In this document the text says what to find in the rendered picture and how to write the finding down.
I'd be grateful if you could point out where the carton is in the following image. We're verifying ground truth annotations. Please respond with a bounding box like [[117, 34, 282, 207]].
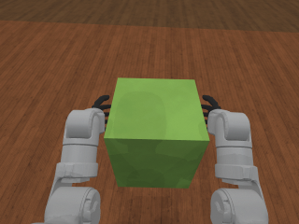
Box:
[[104, 77, 210, 189]]

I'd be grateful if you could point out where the robot left forearm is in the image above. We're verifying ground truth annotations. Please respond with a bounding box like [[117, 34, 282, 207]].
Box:
[[44, 107, 105, 221]]

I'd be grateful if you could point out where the right robot hand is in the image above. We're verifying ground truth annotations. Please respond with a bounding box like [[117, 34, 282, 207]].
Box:
[[201, 95, 221, 130]]

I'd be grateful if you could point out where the robot right forearm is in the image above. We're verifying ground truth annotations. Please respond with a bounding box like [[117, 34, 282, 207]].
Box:
[[207, 109, 269, 224]]

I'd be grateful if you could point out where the right robot upper arm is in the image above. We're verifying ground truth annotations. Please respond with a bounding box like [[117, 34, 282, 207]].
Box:
[[210, 188, 268, 224]]

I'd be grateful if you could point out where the left robot hand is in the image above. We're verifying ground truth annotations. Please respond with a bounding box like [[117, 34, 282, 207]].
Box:
[[92, 95, 111, 131]]

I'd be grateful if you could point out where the left robot upper arm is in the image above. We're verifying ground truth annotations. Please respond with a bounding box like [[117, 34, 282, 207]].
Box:
[[31, 187, 101, 224]]

